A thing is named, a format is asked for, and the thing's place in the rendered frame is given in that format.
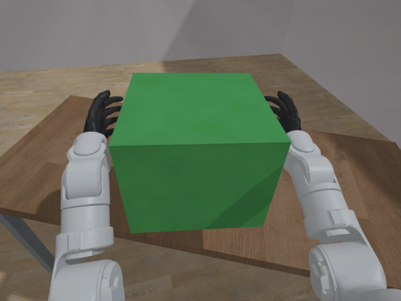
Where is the right robot upper arm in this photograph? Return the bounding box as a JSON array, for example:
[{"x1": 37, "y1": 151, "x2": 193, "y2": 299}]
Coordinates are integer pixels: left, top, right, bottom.
[{"x1": 308, "y1": 241, "x2": 401, "y2": 301}]

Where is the robot right forearm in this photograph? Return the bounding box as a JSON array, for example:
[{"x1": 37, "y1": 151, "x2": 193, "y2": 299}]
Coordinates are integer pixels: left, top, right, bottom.
[{"x1": 283, "y1": 130, "x2": 387, "y2": 287}]

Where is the left robot hand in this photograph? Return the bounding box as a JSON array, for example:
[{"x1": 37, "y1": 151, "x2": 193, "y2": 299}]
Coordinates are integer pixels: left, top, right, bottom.
[{"x1": 83, "y1": 90, "x2": 123, "y2": 139}]

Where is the right robot hand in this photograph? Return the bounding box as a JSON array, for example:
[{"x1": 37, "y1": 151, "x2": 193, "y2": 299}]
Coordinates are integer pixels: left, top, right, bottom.
[{"x1": 264, "y1": 91, "x2": 301, "y2": 133}]

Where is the carton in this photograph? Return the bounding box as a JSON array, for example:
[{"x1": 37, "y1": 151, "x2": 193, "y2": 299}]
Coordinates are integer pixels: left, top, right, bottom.
[{"x1": 108, "y1": 73, "x2": 291, "y2": 233}]

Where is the table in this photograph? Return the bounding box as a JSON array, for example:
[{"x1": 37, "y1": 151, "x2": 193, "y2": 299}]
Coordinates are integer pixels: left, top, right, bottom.
[{"x1": 0, "y1": 95, "x2": 401, "y2": 290}]

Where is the robot left forearm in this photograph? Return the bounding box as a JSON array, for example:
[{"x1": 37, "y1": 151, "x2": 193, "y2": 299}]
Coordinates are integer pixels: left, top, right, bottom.
[{"x1": 48, "y1": 132, "x2": 114, "y2": 301}]

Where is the left robot upper arm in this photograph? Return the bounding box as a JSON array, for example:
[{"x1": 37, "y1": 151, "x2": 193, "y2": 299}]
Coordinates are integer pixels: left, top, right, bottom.
[{"x1": 49, "y1": 259, "x2": 125, "y2": 301}]

